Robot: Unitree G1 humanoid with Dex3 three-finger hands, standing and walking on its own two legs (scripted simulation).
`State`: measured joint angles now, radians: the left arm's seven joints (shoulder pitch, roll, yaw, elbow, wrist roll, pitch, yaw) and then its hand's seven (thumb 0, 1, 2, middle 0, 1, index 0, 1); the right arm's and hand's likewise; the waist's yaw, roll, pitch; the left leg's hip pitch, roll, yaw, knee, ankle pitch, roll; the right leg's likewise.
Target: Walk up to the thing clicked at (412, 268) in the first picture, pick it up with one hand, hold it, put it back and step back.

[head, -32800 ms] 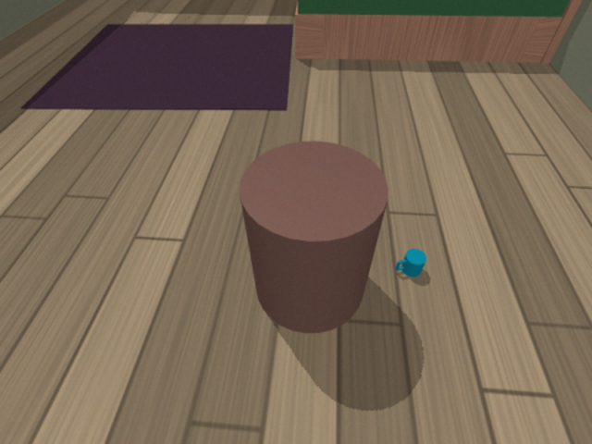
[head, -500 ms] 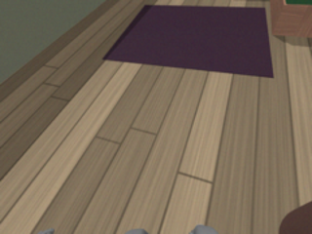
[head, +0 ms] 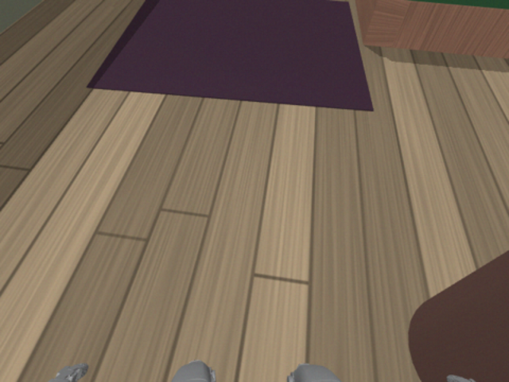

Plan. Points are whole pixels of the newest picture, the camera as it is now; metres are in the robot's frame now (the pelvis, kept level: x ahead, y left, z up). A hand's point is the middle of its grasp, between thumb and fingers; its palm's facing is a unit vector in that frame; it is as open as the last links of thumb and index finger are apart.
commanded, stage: walk up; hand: left
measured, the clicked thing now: out of the picture +0.30 -1.21 -0.70
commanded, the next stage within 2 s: stand in 1.08 s
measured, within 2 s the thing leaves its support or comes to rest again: neither
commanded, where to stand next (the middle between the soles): +0.06 -0.01 m, yaw -1 degrees
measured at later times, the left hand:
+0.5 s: hand out of the picture +0.10 +0.24 -0.13, palm faces -0.09 -0.93 -0.36, open 7.4 cm
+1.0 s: hand (115, 381) +0.14 +0.24 -0.11, palm faces -0.06 -0.95 -0.32, open 7.3 cm
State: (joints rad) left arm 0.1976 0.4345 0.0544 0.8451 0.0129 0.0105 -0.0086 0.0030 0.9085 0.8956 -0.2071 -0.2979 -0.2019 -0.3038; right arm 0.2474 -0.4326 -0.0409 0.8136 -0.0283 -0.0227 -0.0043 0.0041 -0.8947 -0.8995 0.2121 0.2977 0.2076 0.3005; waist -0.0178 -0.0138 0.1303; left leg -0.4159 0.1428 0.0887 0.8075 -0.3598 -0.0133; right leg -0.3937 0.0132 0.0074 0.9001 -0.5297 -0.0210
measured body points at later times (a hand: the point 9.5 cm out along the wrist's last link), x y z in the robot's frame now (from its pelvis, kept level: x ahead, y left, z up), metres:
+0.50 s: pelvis +0.00 -0.01 +0.02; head +0.00 -0.02 +0.47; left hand +0.10 +0.29 -0.10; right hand +0.03 -0.32 -0.11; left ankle +0.04 +0.13 -0.71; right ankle +0.00 -0.13 -0.71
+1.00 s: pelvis +0.02 +0.00 +0.04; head +0.03 +0.00 +0.49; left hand +0.15 +0.29 -0.09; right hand +0.10 -0.32 -0.09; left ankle +0.04 +0.13 -0.71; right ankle +0.00 -0.13 -0.71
